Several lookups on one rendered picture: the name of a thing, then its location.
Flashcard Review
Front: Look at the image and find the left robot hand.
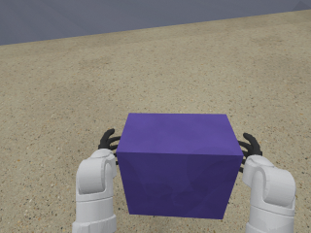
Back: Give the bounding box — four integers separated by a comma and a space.
98, 128, 121, 165

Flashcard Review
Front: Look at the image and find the carton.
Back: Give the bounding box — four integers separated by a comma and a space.
116, 113, 244, 219

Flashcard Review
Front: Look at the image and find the right robot hand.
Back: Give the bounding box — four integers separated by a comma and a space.
238, 132, 262, 173

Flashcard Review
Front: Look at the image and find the robot right forearm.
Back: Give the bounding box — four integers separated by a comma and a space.
242, 154, 296, 233

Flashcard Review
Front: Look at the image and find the robot left forearm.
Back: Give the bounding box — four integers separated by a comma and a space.
72, 149, 117, 233

